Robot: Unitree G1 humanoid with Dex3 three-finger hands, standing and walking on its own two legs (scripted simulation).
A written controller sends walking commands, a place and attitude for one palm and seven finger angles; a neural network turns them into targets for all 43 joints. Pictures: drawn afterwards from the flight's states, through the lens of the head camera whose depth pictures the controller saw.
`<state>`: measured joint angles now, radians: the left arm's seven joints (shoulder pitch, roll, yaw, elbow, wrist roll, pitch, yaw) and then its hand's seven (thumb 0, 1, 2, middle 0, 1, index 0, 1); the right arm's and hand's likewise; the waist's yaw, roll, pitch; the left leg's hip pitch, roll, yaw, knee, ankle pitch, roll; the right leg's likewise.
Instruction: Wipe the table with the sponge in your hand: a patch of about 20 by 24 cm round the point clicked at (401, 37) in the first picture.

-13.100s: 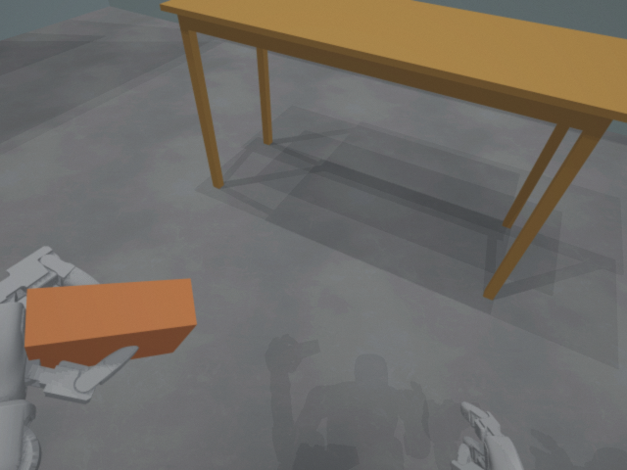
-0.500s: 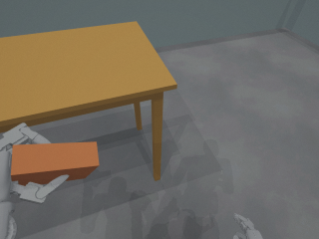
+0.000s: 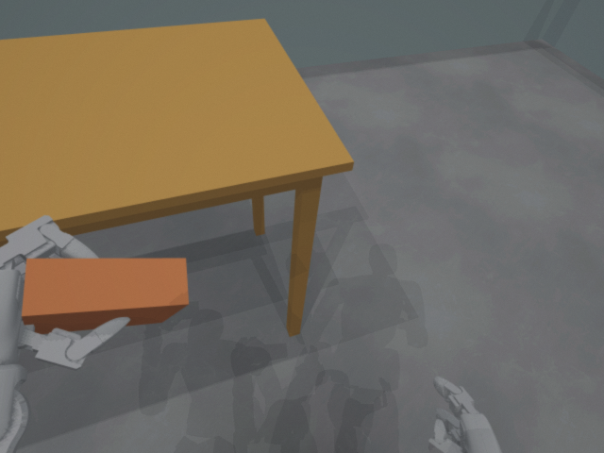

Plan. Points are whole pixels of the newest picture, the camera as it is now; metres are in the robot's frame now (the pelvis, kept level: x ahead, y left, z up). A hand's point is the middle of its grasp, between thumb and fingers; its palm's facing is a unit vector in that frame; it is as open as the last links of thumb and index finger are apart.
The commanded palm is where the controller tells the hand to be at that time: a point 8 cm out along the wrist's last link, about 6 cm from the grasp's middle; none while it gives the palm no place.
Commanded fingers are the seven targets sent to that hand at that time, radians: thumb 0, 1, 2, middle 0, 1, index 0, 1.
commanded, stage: shuffle to correct the standing spot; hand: left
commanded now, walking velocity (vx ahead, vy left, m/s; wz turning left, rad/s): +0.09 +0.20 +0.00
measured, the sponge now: (131, 295) +0.24 +0.21 +0.12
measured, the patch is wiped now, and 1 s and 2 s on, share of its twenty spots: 0.00 0.00 0.00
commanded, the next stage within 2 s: none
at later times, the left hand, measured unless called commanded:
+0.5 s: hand (4, 278) +0.22 +0.30 +0.17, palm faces +0.43 -0.82 -0.39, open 9.1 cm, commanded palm +0.15 +0.34 +0.18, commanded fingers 0.00 0.10 1.30 -1.20 -1.60 -1.20 -1.60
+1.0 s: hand out of the picture +0.23 +0.38 +0.16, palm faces +0.39 -0.77 -0.50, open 9.1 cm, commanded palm +0.18 +0.41 +0.18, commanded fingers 0.00 0.10 1.30 -1.20 -1.60 -1.20 -1.60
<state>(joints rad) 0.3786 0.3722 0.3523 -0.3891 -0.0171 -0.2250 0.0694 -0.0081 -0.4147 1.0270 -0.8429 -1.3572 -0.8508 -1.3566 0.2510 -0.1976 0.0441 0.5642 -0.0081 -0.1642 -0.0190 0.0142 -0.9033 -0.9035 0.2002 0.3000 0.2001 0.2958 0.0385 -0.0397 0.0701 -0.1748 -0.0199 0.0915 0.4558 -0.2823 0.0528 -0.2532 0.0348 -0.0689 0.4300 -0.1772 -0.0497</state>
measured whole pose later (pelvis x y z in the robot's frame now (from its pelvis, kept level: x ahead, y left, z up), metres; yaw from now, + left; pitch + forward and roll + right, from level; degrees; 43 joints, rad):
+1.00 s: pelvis +0.02 +0.13 -0.01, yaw +1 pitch -1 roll +3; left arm 0.50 0.40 0.41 -0.49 -0.02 -0.24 0.11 0.00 -0.41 1.03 -0.83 -1.37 -0.84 -1.37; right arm 0.26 -0.21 0.00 0.62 0.00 -0.10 0.01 0.02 -0.90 -0.90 0.20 0.30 0.20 0.30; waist 0.01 -0.05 0.08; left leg -0.42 0.03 0.06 0.79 -0.31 -0.01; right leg -0.27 -0.07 -0.03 0.60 -0.31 -0.01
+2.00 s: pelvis +0.05 +0.31 -0.02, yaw +0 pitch -3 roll +1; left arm 0.40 0.39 0.39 -0.48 -0.01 -0.21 0.13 0.00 -0.41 1.03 -0.83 -1.38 -0.84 -1.38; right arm 0.21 -0.20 -0.04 0.62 0.01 -0.11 -0.03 0.01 -0.90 -0.90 0.20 0.30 0.20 0.30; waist 0.02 -0.04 0.10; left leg -0.35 0.03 0.11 0.65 -0.24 0.02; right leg -0.34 -0.09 -0.02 0.90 -0.51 0.02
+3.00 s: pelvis +0.10 +0.38 +0.00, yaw -2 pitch -2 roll -1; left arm 0.42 0.33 0.31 -0.46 -0.04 -0.19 0.09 -0.01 -0.41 1.04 -0.83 -1.38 -0.84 -1.38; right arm 0.21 -0.23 -0.02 0.57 0.01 -0.14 -0.02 0.01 -0.90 -0.90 0.20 0.30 0.20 0.30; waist 0.00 -0.02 0.07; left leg -0.28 0.06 0.09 0.52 -0.20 0.01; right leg -0.18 0.02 -0.05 0.48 -0.26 -0.02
